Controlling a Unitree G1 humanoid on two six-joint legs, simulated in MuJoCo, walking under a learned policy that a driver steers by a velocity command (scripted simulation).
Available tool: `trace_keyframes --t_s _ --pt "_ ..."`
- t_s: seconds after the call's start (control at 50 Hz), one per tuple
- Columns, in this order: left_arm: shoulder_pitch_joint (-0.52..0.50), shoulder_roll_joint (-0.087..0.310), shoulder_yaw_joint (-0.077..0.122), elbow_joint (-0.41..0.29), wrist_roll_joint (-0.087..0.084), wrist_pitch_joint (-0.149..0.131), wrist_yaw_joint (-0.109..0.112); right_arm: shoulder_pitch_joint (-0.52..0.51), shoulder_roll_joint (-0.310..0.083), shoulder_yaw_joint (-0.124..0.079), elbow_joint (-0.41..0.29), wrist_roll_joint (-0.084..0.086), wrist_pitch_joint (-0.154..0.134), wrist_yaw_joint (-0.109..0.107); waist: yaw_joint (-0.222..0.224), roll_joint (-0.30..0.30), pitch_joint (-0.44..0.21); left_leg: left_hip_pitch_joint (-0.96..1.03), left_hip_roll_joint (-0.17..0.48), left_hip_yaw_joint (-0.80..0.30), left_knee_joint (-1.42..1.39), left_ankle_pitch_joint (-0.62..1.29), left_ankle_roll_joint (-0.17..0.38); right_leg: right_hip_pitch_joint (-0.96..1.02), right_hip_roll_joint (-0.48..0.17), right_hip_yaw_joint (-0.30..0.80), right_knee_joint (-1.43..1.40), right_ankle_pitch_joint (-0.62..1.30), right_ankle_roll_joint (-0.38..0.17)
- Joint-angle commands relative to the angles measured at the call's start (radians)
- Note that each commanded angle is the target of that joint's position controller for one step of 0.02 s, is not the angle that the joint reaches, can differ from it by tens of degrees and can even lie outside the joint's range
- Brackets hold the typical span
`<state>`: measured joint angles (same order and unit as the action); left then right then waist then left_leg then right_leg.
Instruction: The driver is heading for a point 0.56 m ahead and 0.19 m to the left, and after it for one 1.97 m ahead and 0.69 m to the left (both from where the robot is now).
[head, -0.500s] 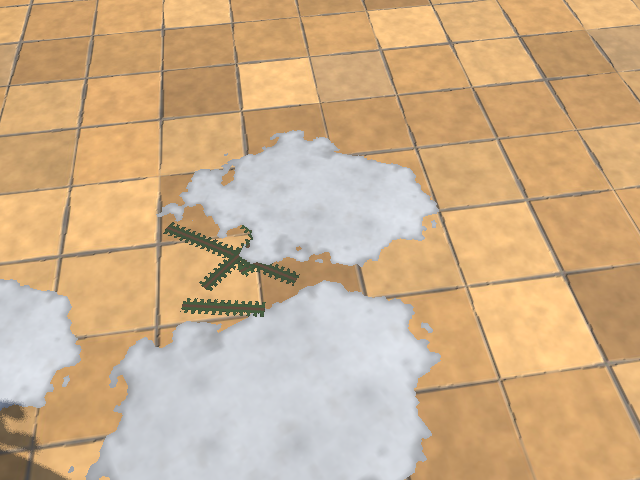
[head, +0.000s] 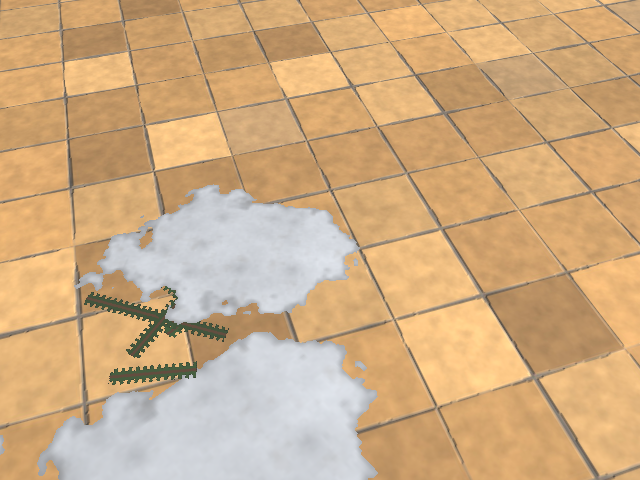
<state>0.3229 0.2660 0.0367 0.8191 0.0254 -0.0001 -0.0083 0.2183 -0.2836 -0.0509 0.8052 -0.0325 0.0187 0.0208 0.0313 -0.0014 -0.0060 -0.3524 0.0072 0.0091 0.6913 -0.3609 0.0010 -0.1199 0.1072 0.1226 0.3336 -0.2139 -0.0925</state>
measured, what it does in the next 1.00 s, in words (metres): walks ahead: left foot, then right foot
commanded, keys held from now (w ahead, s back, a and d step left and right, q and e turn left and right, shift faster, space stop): w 0.44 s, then w+q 0.56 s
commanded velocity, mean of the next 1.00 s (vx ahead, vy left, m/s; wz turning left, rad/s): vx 0.46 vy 0.00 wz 0.17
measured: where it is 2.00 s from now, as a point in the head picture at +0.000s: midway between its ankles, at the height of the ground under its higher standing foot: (243, 299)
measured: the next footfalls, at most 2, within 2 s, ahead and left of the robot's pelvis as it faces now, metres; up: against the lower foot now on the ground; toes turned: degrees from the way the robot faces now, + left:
left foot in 0.08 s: +0.07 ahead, +0.11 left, +0.00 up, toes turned +0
right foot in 0.54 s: +0.40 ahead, -0.08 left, +0.00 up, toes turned -1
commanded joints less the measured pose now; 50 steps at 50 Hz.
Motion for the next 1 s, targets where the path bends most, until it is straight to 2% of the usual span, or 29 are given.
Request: trace_keyframes --t_s 0.02,0.06,0.08,0.1,0.12,0.14,0.16,0.18,0.22,0.3,0.36,0.42,0.46,0.48,0.5,0.52,0.54,0.56,0.58,0.6,0.62,0.64,0.68,0.72,0.78,0.84,0.9,0.96,1.0 --pt "-0.004 0.182 0.045 -0.036 -0.004 -0.023 0.000 -0.066 -0.072 -0.009 -0.078 0.009 -0.039 -0.004 -0.001 -0.087 0.083 0.017 -0.010 0.015 -0.125 0.000 0.038 -0.084 -0.288 0.302 -0.146 -0.295 -0.157" --pt "-0.045 0.161 0.040 -0.039 -0.014 -0.026 0.001 0.062 -0.057 -0.007 -0.031 0.007 -0.056 -0.017 -0.080 -0.034 0.073 0.302 -0.033 0.026 -0.297 0.096 0.061 -0.262 -0.224 0.250 -0.052 -0.307 -0.109" --pt "-0.071 0.109 0.024 -0.053 -0.012 -0.035 0.003 0.161 -0.094 -0.015 -0.007 0.002 -0.070 -0.029 -0.126 0.042 0.043 0.471 0.066 -0.103 -0.360 0.008 0.077 -0.397 -0.162 0.186 0.086 -0.312 -0.065" --pt "-0.083 0.020 0.000 -0.083 -0.017 -0.047 0.000 0.258 -0.189 -0.030 0.000 -0.004 -0.077 -0.039 -0.154 0.228 -0.013 0.573 0.301 -0.445 -0.518 -0.296 0.137 -0.511 -0.037 0.001 0.391 -0.322 -0.013" --pt "-0.110 0.103 0.018 -0.093 0.004 -0.049 0.003 0.271 -0.255 -0.054 0.026 0.002 -0.073 -0.034 -0.140 0.200 0.085 0.457 0.406 -0.676 -0.595 -0.447 0.228 -0.644 -0.005 -0.056 0.544 -0.341 -0.008" --pt "-0.105 0.138 0.029 -0.084 0.017 -0.049 -0.003 0.213 -0.195 -0.041 0.016 0.010 -0.074 -0.025 -0.092 0.092 0.147 0.390 0.375 -0.623 -0.586 -0.448 0.239 -0.652 -0.076 -0.008 0.635 -0.254 -0.011" --pt "-0.076 0.129 0.028 -0.059 0.013 -0.050 -0.018 0.144 -0.139 -0.026 -0.001 0.017 -0.079 -0.017 -0.052 0.076 0.155 0.354 0.312 -0.527 -0.589 -0.363 0.211 -0.629 -0.105 -0.019 0.651 -0.172 -0.002" --pt "-0.056 0.123 0.028 -0.042 0.010 -0.050 -0.029 0.106 -0.112 -0.018 -0.011 0.017 -0.084 -0.013 -0.031 0.087 0.136 0.343 0.260 -0.430 -0.600 -0.247 0.181 -0.598 -0.126 -0.041 0.647 -0.113 0.013" --pt "-0.070 0.103 0.021 -0.029 0.021 -0.044 -0.040 0.125 -0.090 -0.011 0.006 0.017 -0.100 -0.013 -0.036 0.098 0.100 0.348 0.196 -0.293 -0.599 0.018 0.168 -0.576 -0.147 -0.088 0.678 -0.019 0.040" --pt "-0.190 0.073 0.009 -0.065 0.020 -0.035 -0.043 0.220 -0.077 -0.008 0.063 0.028 -0.111 -0.008 -0.059 0.083 0.093 0.382 0.168 -0.176 -0.582 0.364 0.187 -0.639 -0.171 -0.149 0.637 0.059 0.083" --pt "-0.304 0.047 -0.006 -0.104 0.015 -0.034 -0.046 0.250 -0.073 -0.004 0.090 0.025 -0.109 -0.011 -0.081 0.092 0.108 0.363 0.146 -0.117 -0.572 0.500 0.183 -0.604 -0.163 -0.187 0.485 0.114 0.096" --pt "-0.380 0.042 -0.015 -0.128 0.007 -0.036 -0.046 0.274 -0.090 -0.006 0.114 0.021 -0.110 -0.016 -0.094 0.101 0.119 0.366 0.164 -0.098 -0.564 0.572 0.178 -0.517 -0.143 -0.206 0.326 0.151 0.075" --pt "-0.389 0.055 -0.012 -0.134 0.007 -0.038 -0.040 0.280 -0.098 -0.006 0.130 0.021 -0.109 -0.021 -0.084 0.100 0.122 0.390 0.194 -0.110 -0.536 0.663 0.173 -0.455 -0.128 -0.205 0.268 0.139 0.045" --pt "-0.364 0.063 -0.009 -0.130 0.007 -0.041 -0.034 0.269 -0.105 -0.007 0.134 0.021 -0.108 -0.024 -0.062 0.099 0.113 0.404 0.205 -0.115 -0.496 0.758 0.166 -0.410 -0.115 -0.200 0.246 0.118 0.029" --pt "-0.304 0.077 -0.002 -0.113 0.008 -0.045 -0.025 0.248 -0.117 -0.009 0.134 0.019 -0.107 -0.027 -0.027 0.101 0.081 0.414 0.206 -0.113 -0.422 0.903 0.152 -0.326 -0.091 -0.197 0.225 0.084 0.013" --pt "-0.194 0.100 0.009 -0.078 0.007 -0.052 -0.014 0.235 -0.128 -0.011 0.135 0.018 -0.104 -0.028 0.020 0.098 0.017 0.415 0.193 -0.108 -0.294 1.016 0.138 -0.196 -0.062 -0.199 0.195 0.059 -0.005" --pt "-0.030 0.127 0.023 -0.026 0.014 -0.064 -0.001 0.219 -0.128 -0.010 0.133 0.024 -0.101 -0.026 0.094 0.068 -0.077 0.335 0.152 -0.079 -0.101 0.959 0.120 0.030 -0.074 -0.186 0.137 0.099 -0.029" --pt "0.131 0.205 0.044 -0.002 0.039 -0.072 0.016 0.229 -0.082 0.004 0.103 0.031 -0.103 -0.021 0.141 -0.029 -0.211 0.144 0.096 -0.052 0.180 0.616 0.110 0.289 -0.292 0.033 0.113 -0.077 -0.064" --pt "0.139 0.287 0.064 0.000 0.050 -0.066 0.014 0.367 0.040 0.026 0.088 0.061 -0.096 -0.019 0.059 -0.277 -0.335 -0.174 -0.068 -0.002 0.509 -0.145 0.079 0.491 -0.574 0.502 0.006 -0.193 -0.163" --pt "0.076 0.208 0.051 -0.011 0.016 -0.059 0.006 0.296 -0.097 -0.008 0.110 0.030 -0.084 -0.029 0.062 -0.100 -0.247 -0.227 -0.025 -0.095 0.580 -0.110 0.100 0.359 -0.533 0.538 -0.057 -0.260 -0.140" --pt "-0.024 0.143 0.033 -0.019 0.008 -0.062 0.005 0.224 -0.091 -0.015 0.093 0.031 -0.084 -0.022 0.022 -0.064 -0.093 -0.236 0.018 -0.098 0.558 -0.010 0.105 0.209 -0.490 0.358 -0.086 -0.225 -0.113" --pt "-0.070 0.099 0.024 -0.019 0.008 -0.071 0.003 0.198 -0.060 -0.008 0.092 0.032 -0.085 -0.016 0.003 -0.051 -0.023 -0.211 0.051 -0.087 0.518 0.048 0.102 0.101 -0.446 0.233 -0.126 -0.105 -0.092" --pt "-0.082 0.064 0.014 0.000 0.002 -0.086 0.010 0.203 -0.039 -0.010 0.102 0.009 -0.061 -0.001 -0.037 -0.086 0.025 -0.152 0.080 -0.075 0.474 0.080 0.087 -0.010 -0.379 0.061 -0.164 0.032 -0.050" --pt "-0.054 0.058 0.014 0.016 -0.004 -0.106 0.010 0.186 -0.016 -0.010 0.096 0.007 -0.041 0.011 -0.050 -0.076 0.029 -0.157 0.083 -0.064 0.465 0.103 0.077 -0.027 -0.369 -0.019 -0.184 0.126 -0.048" --pt "-0.017 0.065 0.019 0.039 -0.012 -0.118 0.013 0.085 -0.004 -0.011 0.059 0.003 -0.027 0.025 -0.049 -0.069 0.066 -0.272 0.101 -0.043 0.432 0.198 0.062 -0.006 -0.356 -0.125 -0.214 0.195 -0.044" --pt "0.022 0.054 0.016 0.062 -0.008 -0.117 0.015 -0.025 0.004 -0.005 0.017 0.005 -0.029 0.035 -0.036 -0.060 0.094 -0.338 0.098 -0.017 0.317 0.306 0.050 0.018 -0.333 -0.213 -0.217 0.281 -0.039" --pt "0.050 0.064 0.015 0.080 -0.009 -0.115 0.020 -0.136 0.022 0.010 -0.022 0.004 -0.035 0.045 -0.015 -0.056 0.109 -0.301 0.076 0.045 0.123 0.389 0.052 0.041 -0.322 -0.290 -0.198 0.393 -0.024" --pt "0.106 0.083 0.018 0.108 -0.008 -0.106 0.029 -0.225 0.021 0.018 -0.061 -0.001 -0.036 0.052 0.011 -0.055 0.119 -0.282 0.054 0.106 0.001 0.373 0.081 0.132 -0.349 -0.329 -0.168 0.500 -0.019" --pt "0.116 0.098 0.021 0.119 -0.005 -0.095 0.037 -0.229 0.009 0.015 -0.072 -0.004 -0.036 0.051 -0.001 -0.062 0.105 -0.242 0.019 0.134 -0.044 0.303 0.113 0.202 -0.364 -0.358 -0.099 0.690 -0.011"
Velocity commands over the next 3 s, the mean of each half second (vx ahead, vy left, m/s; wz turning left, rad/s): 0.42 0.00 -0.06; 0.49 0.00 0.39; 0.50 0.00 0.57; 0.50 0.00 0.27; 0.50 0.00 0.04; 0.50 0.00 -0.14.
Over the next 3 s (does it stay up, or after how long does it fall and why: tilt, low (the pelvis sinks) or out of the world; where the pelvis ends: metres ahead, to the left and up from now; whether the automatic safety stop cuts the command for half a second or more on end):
stays up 1.39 0.55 0.00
